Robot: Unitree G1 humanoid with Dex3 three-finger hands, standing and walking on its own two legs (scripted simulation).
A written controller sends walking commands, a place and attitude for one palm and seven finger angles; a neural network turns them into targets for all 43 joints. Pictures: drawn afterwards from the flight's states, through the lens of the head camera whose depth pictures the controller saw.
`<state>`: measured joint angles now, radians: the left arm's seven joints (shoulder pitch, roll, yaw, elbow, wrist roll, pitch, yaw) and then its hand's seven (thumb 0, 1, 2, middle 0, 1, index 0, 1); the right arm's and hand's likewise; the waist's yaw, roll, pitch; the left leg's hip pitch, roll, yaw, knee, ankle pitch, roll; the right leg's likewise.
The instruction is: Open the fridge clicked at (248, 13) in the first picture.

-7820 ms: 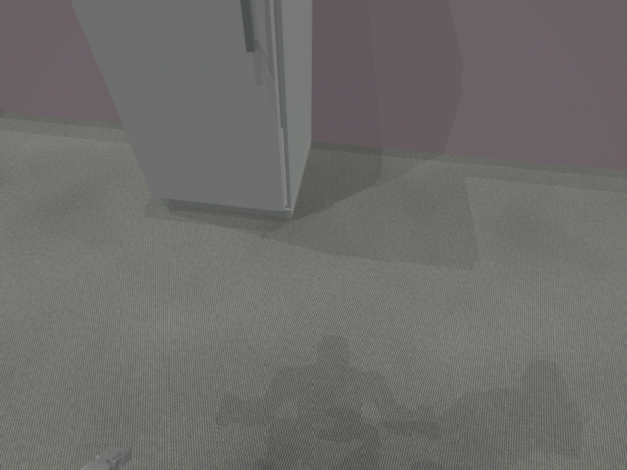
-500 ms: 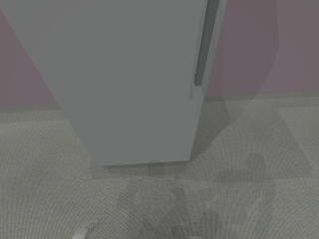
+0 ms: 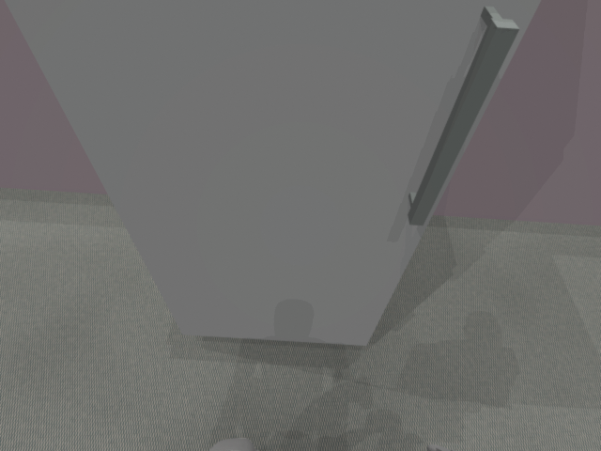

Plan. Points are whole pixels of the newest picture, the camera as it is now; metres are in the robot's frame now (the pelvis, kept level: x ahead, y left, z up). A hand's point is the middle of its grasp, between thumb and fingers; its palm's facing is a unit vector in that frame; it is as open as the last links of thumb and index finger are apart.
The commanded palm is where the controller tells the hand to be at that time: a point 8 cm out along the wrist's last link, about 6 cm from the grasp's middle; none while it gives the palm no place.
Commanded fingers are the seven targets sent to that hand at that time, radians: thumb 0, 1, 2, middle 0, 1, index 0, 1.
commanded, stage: come to a stop and stand still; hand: right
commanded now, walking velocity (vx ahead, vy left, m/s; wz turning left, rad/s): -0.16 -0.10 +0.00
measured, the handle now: (445, 136) +0.49 -0.13 +0.17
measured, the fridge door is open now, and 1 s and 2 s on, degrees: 0 0 0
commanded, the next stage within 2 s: look again from close up in 1.76 s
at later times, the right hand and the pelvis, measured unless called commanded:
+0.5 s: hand out of the picture -0.04 -0.24 -0.16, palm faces +0.03 +0.98 -0.18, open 7.4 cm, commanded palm none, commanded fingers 0.00 -0.90 -0.90 0.20 0.30 0.20 0.30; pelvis -0.04 -0.05 +0.02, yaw +1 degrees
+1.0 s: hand out of the picture -0.02 -0.19 -0.16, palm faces +0.02 +0.98 -0.21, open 7.3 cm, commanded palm none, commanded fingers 0.00 -0.90 -0.90 0.20 0.30 0.20 0.30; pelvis -0.06 -0.01 +0.00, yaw +0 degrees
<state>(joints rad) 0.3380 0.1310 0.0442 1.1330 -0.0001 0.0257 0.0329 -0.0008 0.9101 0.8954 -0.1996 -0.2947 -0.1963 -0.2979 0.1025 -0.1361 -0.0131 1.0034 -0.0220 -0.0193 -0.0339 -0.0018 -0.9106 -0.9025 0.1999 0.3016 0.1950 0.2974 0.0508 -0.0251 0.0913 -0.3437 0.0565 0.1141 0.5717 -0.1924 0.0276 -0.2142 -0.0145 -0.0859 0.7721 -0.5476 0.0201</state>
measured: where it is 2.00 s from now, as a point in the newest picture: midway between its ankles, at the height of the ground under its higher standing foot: outside the picture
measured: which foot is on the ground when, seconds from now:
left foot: down 0.00-0.22, up 0.24-0.62, down 0.64-1.00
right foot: up 0.00-0.18, down 0.20-1.00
